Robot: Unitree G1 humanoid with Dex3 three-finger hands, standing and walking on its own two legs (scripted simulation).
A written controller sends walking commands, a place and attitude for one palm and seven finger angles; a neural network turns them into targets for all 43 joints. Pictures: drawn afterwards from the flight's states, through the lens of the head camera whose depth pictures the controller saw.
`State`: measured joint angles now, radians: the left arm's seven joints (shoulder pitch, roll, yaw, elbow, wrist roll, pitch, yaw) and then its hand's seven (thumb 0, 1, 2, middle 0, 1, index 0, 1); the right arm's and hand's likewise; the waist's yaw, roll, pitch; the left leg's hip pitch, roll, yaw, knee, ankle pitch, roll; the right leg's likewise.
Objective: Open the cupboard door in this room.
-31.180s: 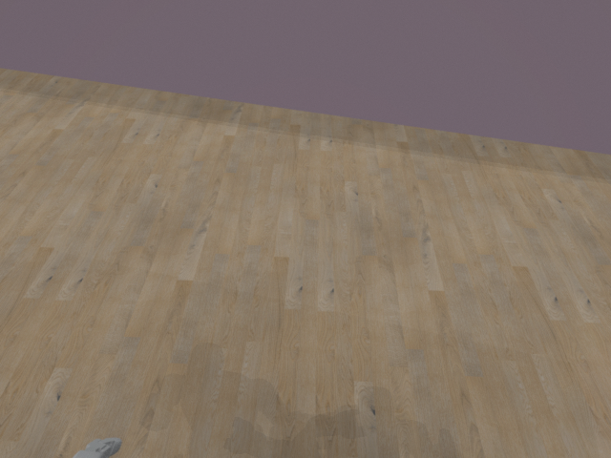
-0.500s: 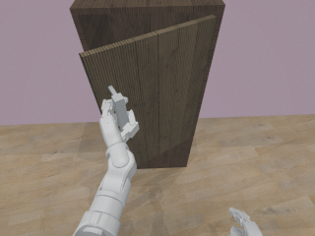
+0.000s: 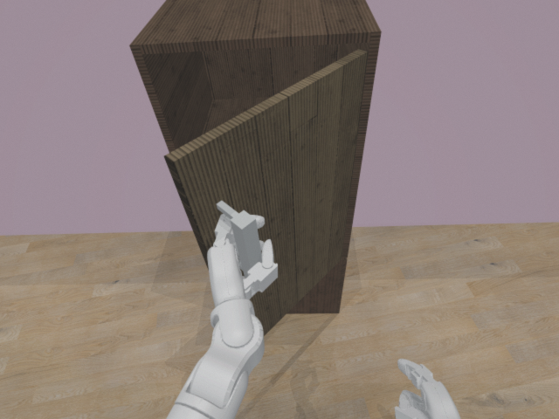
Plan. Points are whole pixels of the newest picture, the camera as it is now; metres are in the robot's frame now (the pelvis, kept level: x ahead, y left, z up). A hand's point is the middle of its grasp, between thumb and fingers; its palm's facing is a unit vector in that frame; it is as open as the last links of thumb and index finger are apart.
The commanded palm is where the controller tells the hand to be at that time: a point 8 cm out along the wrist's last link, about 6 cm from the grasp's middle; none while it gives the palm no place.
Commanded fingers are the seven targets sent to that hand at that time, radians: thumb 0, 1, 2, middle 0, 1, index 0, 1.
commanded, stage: open thumb and fingers to let go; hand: left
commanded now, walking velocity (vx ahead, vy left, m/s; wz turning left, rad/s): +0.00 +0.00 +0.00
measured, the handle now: (240, 244) +0.35 +0.07 +0.08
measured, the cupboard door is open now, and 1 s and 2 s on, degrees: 46 44 46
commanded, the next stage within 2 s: slide the hand sideways off the handle in 0.76 s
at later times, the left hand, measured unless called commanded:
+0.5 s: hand (251, 262) +0.32 +0.05 +0.07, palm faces +0.31 -0.95 -0.05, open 13.1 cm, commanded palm +0.27 +0.08 +0.08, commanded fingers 0.00 -0.50 0.30 -0.24 -0.85 -0.24 -0.85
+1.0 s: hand (253, 281) +0.29 +0.05 +0.07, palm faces -0.04 -1.00 -0.05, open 16.0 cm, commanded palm +0.27 +0.07 +0.08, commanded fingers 0.00 -0.50 0.30 -0.15 -0.30 -0.15 -0.30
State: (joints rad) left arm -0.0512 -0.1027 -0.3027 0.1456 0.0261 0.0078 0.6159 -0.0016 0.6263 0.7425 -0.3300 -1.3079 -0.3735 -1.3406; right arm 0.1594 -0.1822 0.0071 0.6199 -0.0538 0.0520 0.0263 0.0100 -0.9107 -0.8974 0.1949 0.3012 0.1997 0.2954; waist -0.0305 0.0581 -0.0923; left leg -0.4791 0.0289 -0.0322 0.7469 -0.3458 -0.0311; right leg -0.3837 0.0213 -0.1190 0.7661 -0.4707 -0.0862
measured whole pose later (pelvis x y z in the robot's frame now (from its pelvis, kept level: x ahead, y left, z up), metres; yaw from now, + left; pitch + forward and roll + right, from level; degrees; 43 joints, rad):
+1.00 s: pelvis -0.02 +0.04 -0.01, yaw -1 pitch +7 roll +0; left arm -0.13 -0.05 -0.31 0.24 0.02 -0.16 0.33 -0.02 -0.49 0.31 -0.24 -0.41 -0.17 -0.46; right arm 0.20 -0.18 0.00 0.58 -0.02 0.02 0.03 0.01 -0.91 -0.90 0.20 0.30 0.20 0.30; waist 0.00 0.05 -0.09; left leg -0.61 0.00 -0.02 0.85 -0.35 -0.01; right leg -0.52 -0.01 -0.10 0.87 -0.47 -0.04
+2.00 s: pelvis +0.00 +0.03 -0.01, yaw -2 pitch +6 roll +1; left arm 0.49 0.06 -0.20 -0.27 -0.06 -0.23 0.07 -0.02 -0.50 0.30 -0.16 -0.30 -0.16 -0.30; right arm 0.24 -0.21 0.02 0.44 -0.01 -0.03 0.00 0.01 -0.91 -0.90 0.20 0.30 0.20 0.30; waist 0.01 0.05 -0.09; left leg -0.56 0.01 0.00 0.86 -0.41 -0.01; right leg -0.47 0.00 -0.08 0.87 -0.51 -0.04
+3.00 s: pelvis +0.00 +0.07 +0.03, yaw -3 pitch -2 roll -1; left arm 0.52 0.28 0.10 -0.41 -0.04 -0.07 0.11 -0.01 -0.03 0.51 -0.17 -0.30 -0.18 -0.30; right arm 0.21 -0.21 0.06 0.58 0.00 -0.11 -0.10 0.01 -0.91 -0.90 0.20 0.30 0.20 0.30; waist 0.05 0.06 0.00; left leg -0.24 -0.01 0.03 0.54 -0.27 0.03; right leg -0.13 -0.01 -0.05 0.49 -0.33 0.00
